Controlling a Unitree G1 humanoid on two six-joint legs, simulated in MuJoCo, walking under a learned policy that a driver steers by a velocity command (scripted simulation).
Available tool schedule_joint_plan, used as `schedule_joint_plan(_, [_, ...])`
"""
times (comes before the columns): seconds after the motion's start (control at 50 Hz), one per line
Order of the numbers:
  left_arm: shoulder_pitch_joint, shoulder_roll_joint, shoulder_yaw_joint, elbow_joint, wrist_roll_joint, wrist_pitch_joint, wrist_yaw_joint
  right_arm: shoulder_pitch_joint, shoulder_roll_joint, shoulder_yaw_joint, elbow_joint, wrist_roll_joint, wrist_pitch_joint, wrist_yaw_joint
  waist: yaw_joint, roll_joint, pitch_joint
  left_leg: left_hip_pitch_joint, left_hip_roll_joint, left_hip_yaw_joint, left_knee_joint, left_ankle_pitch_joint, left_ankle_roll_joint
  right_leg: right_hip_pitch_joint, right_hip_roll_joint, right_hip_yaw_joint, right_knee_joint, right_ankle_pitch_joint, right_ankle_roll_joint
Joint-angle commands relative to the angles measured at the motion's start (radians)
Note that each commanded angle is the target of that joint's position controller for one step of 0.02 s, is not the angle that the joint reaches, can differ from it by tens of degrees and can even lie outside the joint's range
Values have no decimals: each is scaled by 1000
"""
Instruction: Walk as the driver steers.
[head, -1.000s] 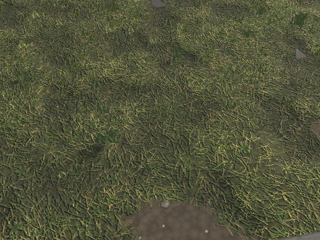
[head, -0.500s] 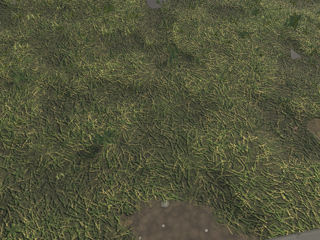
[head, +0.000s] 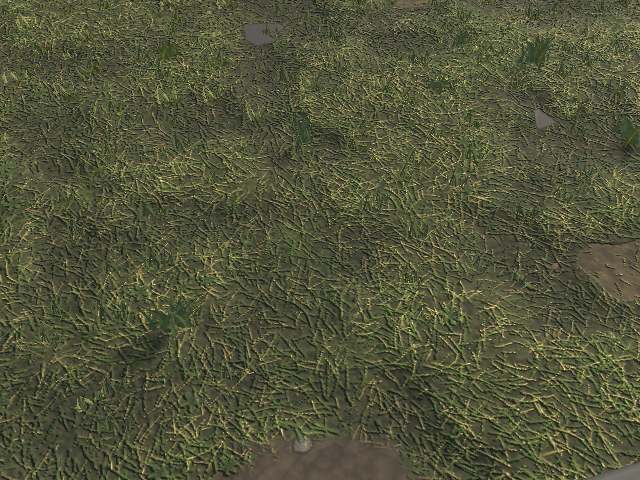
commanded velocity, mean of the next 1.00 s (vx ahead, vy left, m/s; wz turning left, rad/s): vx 0.46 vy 0.00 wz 0.00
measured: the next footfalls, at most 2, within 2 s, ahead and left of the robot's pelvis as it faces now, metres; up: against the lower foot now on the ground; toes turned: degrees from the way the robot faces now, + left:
right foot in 0.04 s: +0.07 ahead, -0.13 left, +0.00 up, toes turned -1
left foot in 0.60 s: +0.50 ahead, +0.13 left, -0.10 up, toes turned +2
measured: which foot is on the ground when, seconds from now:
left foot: down 0.00-0.04, up 0.06-0.58, down 0.60-1.00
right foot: up 0.00-0.02, down 0.04-0.58, up 0.60-1.00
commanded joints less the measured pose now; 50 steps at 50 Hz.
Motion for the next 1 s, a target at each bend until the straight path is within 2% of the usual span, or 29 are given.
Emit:
schedule_joint_plan(0.02, [50,96,18,-23,-25,-43,-22,-97,-206,-47,-54,-20,5,27,79,41,37,-269,197,-179,-60,-192,199,261,42,-18,-132,124,-16])
schedule_joint_plan(0.04, [135,130,30,-10,-15,-60,-12,-78,-153,-31,-34,-34,-5,32,117,6,-4,-311,158,-154,81,-183,176,347,2,27,-121,120,-48])
schedule_joint_plan(0.06, [274,216,52,-4,2,-74,19,-107,-50,-2,-71,-41,-23,45,172,-181,-90,-483,5,-49,402,-188,87,509,-196,354,-234,-9,-227])
schedule_joint_plan(0.08, [380,217,48,3,14,-76,36,-186,-43,0,-103,-50,-49,64,235,-227,-38,-732,-71,-112,640,-291,50,572,-357,726,-411,-100,-355])
schedule_joint_plan(0.1, [344,145,32,19,14,-78,42,-221,-69,-10,-90,-28,-63,57,210,-146,62,-846,-9,-177,772,-236,77,528,-347,635,-440,-270,-290])
schedule_joint_plan(0.14, [230,43,-5,-9,-3,-63,40,-174,-106,-27,-47,-37,-62,33,123,-84,63,-781,43,-120,835,-130,91,414,-276,443,-448,-171,-221])
schedule_joint_plan(0.18, [180,3,-28,-27,2,-53,45,-184,-53,-15,-52,-46,-45,38,63,-67,67,-676,88,-107,767,-47,86,285,-242,313,-478,68,-196])
schedule_joint_plan(0.26, [215,55,-19,-17,1,-52,30,-326,-7,-2,-84,-21,-19,72,78,-48,44,-532,44,2,424,187,12,179,-118,91,-497,305,-165])
schedule_joint_plan(0.3, [271,75,-14,6,37,-42,-5,-320,6,5,-104,-37,-17,88,66,-105,30,-409,24,-4,516,301,-3,68,-137,81,-440,424,-189])
schedule_joint_plan(0.34, [232,75,-10,-1,31,-46,-18,-312,-61,-10,-113,-30,-25,83,38,-72,39,-459,32,-40,473,283,11,108,-179,102,-399,470,-198])
schedule_joint_plan(0.38, [372,50,-12,80,29,-53,5,-383,-47,-1,-119,-19,-24,67,106,-44,70,-752,111,-161,297,477,7,447,-188,136,-296,361,-162])
schedule_joint_plan(0.42, [533,23,-11,149,10,-34,28,-496,-14,9,-140,-21,-17,60,189,-27,86,-977,111,-123,189,439,-9,678,-228,187,-223,354,-163])
schedule_joint_plan(0.46, [552,2,-16,179,-2,-25,28,-558,29,33,-120,-29,-3,62,217,26,120,-861,132,-99,9,572,-4,560,-151,116,-227,273,-115])
schedule_joint_plan(0.48, [550,27,-19,183,8,-11,12,-589,58,44,-133,-29,7,62,220,-23,110,-627,86,-32,39,631,-5,364,-130,117,-295,243,-130])
schedule_joint_plan(0.54, [433,78,-8,156,20,-6,-13,-479,-77,9,-85,-20,27,46,124,16,95,-426,84,-69,104,460,5,305,-143,120,-236,372,-102])
schedule_joint_plan(0.58, [369,146,3,135,36,-6,-30,-158,-184,-40,16,4,11,27,-22,50,-59,44,43,0,167,511,37,192,-49,48,33,567,-18])
schedule_joint_plan(0.6, [388,81,-22,137,53,-10,-40,48,-228,-57,59,13,14,32,-100,85,-195,382,112,-45,318,560,103,-17,-21,54,286,426,21])
schedule_joint_plan(0.62, [631,-72,-54,179,40,-20,-49,285,-283,-74,95,-6,25,55,-52,305,-473,777,288,-278,483,1096,325,-190,134,8,814,-335,99])
schedule_joint_plan(0.64, [533,19,-16,174,-165,-39,17,270,-280,-95,144,110,22,52,-135,257,-464,675,421,-647,271,843,388,-473,193,160,1223,-455,133])
schedule_joint_plan(0.66, [444,48,-6,133,-193,-60,55,204,-240,-83,139,122,15,51,-106,158,-342,545,395,-648,127,544,328,-571,103,172,1232,-408,101])
schedule_joint_plan(0.7, [237,51,-1,55,-163,-57,95,-58,-88,-35,97,80,-7,48,-31,8,-102,138,356,-500,1,506,258,-587,3,71,1193,-176,82])
schedule_joint_plan(0.74, [258,5,4,34,-121,-26,88,-147,-42,-15,99,53,-22,50,62,-10,-113,-92,308,-366,-20,536,239,-469,-74,79,1127,-81,40])
schedule_joint_plan(0.78, [264,-48,-6,15,-111,7,80,-183,-70,-14,107,48,-30,55,118,12,-65,-258,292,-315,-80,417,239,-479,-121,97,1063,-75,14])
schedule_joint_plan(0.8, [192,-26,2,-17,-116,10,79,-200,-54,-5,116,52,-41,51,124,41,5,-316,246,-253,-124,388,205,-513,-132,109,925,18,8])
schedule_joint_plan(0.82, [130,-2,9,-51,-101,3,81,-211,-67,-5,114,52,-46,37,130,42,66,-438,150,-135,-180,383,171,-425,-127,77,637,135,23])
schedule_joint_plan(0.86, [42,-11,13,-58,-62,-22,76,-145,-82,-5,128,43,-49,9,83,37,35,-477,66,-47,-155,491,138,-239,-71,18,304,424,47])
schedule_joint_plan(0.9, [-67,-36,3,-93,-81,-22,56,-54,-146,-22,157,65,-46,-9,38,40,5,-334,118,-86,-188,538,139,-231,-35,4,138,516,59])
schedule_joint_plan(0.94, [-179,-22,2,-132,-92,-18,42,6,-142,-29,187,83,-31,-19,2,1,33,-153,156,-105,-178,528,122,-320,-22,15,2,532,43])
schedule_joint_plan(1.0, [-260,-2,10,-164,-89,-25,18,75,-135,-40,217,71,1,-21,-14,-11,25,60,198,-114,-86,617,104,-380,-1,15,-66,441,2])
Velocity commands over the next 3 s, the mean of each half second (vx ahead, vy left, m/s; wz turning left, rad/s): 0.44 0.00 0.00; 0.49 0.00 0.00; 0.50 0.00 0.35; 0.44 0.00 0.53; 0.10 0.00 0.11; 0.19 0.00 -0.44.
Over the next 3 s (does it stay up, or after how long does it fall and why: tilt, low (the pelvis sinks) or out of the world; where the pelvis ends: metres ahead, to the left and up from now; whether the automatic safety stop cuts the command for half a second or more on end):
stays up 1.35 0.31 -0.10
